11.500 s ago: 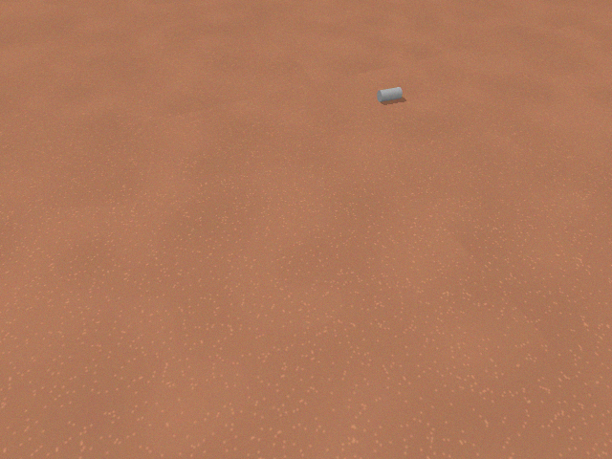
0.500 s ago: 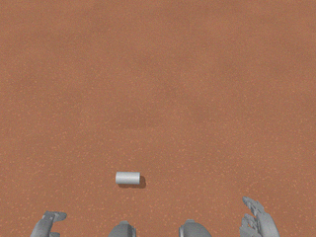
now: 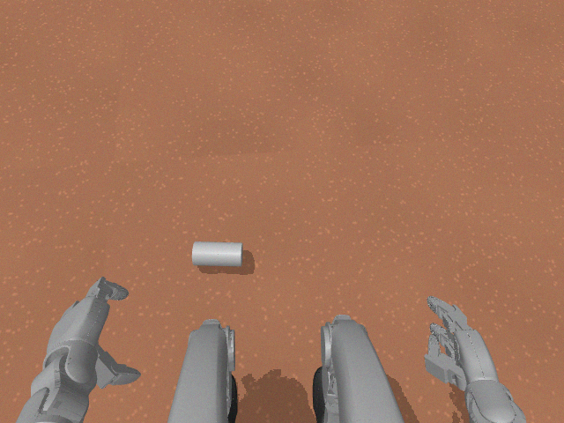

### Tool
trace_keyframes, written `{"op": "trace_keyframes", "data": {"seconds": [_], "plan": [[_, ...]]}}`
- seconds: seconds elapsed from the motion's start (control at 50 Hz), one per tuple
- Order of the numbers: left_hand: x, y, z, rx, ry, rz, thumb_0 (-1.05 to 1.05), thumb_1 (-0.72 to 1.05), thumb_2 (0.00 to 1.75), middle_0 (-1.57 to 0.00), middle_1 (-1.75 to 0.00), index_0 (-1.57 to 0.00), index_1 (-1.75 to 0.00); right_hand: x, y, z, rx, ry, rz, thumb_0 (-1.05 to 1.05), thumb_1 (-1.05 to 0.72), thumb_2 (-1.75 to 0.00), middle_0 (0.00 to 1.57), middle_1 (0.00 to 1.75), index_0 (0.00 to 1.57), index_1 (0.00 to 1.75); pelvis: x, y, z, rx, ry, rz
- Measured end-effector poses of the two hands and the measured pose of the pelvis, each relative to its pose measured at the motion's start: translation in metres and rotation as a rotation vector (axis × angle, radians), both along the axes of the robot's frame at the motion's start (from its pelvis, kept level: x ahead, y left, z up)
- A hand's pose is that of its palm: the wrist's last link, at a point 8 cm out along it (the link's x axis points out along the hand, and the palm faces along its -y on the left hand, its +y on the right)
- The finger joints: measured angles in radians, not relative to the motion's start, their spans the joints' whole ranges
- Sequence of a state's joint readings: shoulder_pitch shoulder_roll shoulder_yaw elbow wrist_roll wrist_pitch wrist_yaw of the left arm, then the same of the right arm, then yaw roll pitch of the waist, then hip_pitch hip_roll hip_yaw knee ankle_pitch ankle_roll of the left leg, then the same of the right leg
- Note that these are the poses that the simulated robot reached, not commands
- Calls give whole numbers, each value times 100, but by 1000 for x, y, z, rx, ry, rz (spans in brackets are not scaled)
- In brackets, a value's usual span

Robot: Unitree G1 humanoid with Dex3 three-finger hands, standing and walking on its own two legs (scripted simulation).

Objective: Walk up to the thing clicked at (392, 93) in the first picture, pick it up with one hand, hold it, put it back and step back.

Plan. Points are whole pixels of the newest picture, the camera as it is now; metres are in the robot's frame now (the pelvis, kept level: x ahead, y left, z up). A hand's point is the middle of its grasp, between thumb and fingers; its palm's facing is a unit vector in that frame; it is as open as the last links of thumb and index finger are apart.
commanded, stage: rise first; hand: left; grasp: from above
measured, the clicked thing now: (218, 253) +0.49 +0.15 -0.53
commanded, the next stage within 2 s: none
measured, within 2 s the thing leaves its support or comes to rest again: neither
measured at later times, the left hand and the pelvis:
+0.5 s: hand (158, 285) +0.36 +0.24 -0.30, palm faces -0.49 -0.18 -0.85, open 13.8 cm; pelvis -0.05 +0.00 -0.15, yaw -2 degrees
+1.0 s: hand (174, 265) +0.41 +0.23 -0.37, palm faces -0.47 +0.01 -0.88, open 14.0 cm; pelvis -0.05 +0.01 -0.21, yaw -4 degrees
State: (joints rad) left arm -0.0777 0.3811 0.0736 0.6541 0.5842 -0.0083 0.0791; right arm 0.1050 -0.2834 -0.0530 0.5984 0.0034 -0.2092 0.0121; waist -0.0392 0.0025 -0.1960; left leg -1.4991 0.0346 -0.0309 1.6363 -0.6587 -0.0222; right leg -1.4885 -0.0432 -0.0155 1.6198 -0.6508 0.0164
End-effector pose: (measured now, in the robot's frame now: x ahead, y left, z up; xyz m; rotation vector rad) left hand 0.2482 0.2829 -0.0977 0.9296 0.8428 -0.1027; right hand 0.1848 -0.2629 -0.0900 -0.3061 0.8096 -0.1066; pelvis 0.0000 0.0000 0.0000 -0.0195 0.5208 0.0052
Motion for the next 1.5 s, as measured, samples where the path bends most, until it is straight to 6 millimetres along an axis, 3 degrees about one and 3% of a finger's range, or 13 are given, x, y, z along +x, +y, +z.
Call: {"op": "trace_keyframes", "data": {"seconds": [0.1,0.22,0.4,0.56,0.72,1.06,1.5], "plan": [[31,-10,-39,84,-40,-117,0,-52,97,-11,-106,-11,-106,-25,-7,-58,10,97,-21,1,-89,-90,20,30,20,30,-13,-2,-40,0,50,-3],[63,-18,-81,170,-80,-234,0,-49,97,-11,-104,-11,-104,-69,-12,-117,17,230,-48,1,-88,-89,20,30,20,30,-29,-5,-84,-3,80,-10],[100,-29,-129,250,-122,-392,0,-48,97,-10,-103,-11,-102,-137,-16,-164,-8,379,-112,1,-89,-90,20,30,20,30,-48,-2,-134,-23,77,-18],[125,-36,-158,304,-156,-494,0,-48,99,-9,-102,-11,-101,-178,-17,-179,-46,467,-156,0,-90,-90,20,30,20,30,-56,3,-162,-43,67,-20],[147,-42,-184,341,-175,-574,0,-49,99,-8,-100,-10,-99,-197,-12,-192,-66,532,-171,0,-90,-90,20,30,20,30,-56,8,-183,-60,73,-20],[178,-56,-219,393,-194,-673,0,-49,97,-8,-100,-10,-98,-201,-1,-225,-35,610,-146,0,-91,-90,20,30,20,30,-48,9,-210,-65,96,-28],[198,-68,-242,402,-205,-683,0,-48,96,-7,-102,-10,-99,-211,-15,-230,-64,671,-134,0,-91,-90,20,30,20,30,-42,4,-223,-64,106,-39]]}}
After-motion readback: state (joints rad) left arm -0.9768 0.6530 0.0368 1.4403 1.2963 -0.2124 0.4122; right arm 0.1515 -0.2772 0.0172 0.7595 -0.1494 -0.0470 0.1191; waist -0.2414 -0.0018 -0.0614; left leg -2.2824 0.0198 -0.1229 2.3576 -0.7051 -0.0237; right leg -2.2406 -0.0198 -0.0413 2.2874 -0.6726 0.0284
